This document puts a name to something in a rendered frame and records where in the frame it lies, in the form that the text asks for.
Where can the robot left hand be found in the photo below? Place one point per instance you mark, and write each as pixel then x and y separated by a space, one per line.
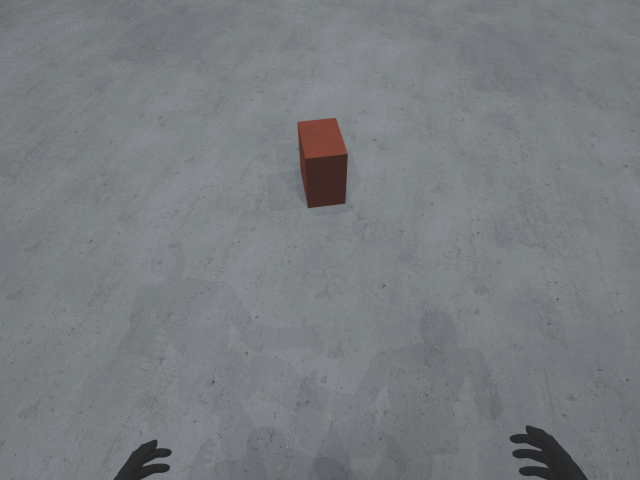
pixel 133 470

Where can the carton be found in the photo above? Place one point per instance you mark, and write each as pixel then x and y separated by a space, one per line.
pixel 323 162

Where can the robot right hand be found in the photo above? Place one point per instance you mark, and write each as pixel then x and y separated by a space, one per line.
pixel 561 466

